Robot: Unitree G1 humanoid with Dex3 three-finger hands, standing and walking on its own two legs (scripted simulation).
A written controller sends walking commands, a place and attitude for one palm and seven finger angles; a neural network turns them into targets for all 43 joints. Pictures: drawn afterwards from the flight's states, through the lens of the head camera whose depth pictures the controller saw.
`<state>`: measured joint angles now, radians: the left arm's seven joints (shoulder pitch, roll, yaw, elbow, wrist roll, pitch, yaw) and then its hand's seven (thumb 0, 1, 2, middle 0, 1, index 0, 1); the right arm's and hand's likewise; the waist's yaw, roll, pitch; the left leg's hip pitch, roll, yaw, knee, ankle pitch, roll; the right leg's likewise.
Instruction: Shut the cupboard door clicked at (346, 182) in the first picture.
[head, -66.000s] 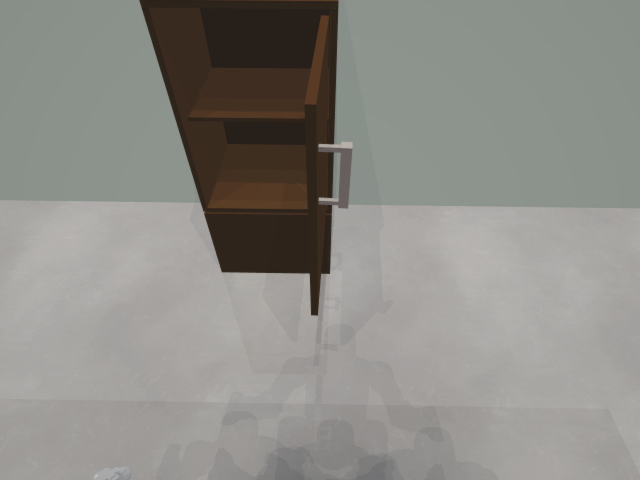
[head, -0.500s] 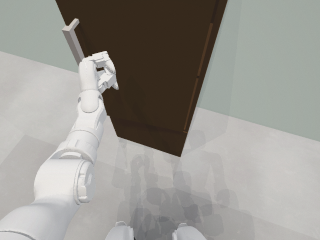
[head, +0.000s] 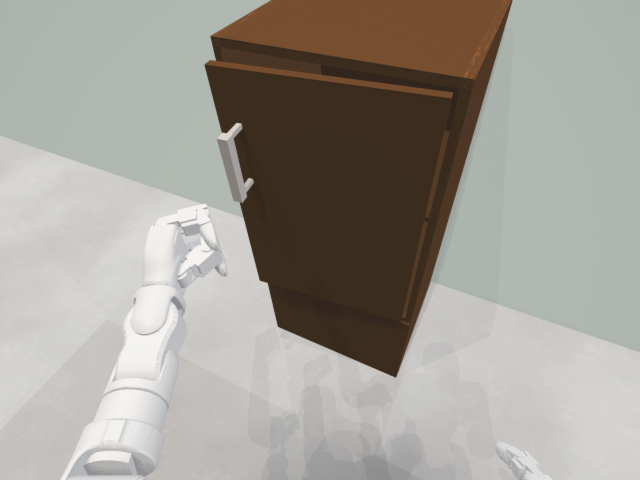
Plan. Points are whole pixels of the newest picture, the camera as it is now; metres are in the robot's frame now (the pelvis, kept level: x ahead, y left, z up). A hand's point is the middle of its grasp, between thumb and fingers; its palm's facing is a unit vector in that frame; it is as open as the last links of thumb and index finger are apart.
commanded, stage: draw the hand back to the body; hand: left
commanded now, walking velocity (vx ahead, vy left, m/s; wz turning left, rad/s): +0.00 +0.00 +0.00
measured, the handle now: (238, 163) +0.65 +0.17 +0.04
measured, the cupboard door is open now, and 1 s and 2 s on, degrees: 5 5 5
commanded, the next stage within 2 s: step back with the hand held close in 1.06 s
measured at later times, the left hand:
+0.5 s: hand (70, 317) +0.25 +0.25 +0.16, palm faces +0.33 -0.88 -0.33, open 4.7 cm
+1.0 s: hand (13, 350) +0.21 +0.27 +0.17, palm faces +0.46 -0.80 -0.39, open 7.4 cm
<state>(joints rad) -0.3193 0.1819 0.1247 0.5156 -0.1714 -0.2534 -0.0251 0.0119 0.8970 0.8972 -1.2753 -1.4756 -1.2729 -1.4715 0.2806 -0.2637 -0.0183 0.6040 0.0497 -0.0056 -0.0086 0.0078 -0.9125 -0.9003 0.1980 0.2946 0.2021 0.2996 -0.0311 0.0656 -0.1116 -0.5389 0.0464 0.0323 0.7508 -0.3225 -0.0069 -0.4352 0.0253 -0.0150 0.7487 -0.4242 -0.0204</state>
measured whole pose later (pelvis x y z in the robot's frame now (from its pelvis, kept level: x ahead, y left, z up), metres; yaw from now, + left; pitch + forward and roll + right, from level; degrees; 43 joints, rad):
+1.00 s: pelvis +0.02 +0.01 +0.03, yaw +1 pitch -3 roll +0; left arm 0.46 0.33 0.32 -0.33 -0.07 -0.06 0.10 0.01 0.89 0.90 -0.22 -0.32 -0.22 -0.31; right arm 0.20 -0.23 0.01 0.63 0.02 -0.08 -0.08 0.01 -0.91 -0.90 0.20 0.30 0.21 0.30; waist 0.06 0.07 -0.01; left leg -0.17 0.01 0.03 0.43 -0.21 0.00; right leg -0.05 0.00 -0.02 0.40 -0.30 -0.01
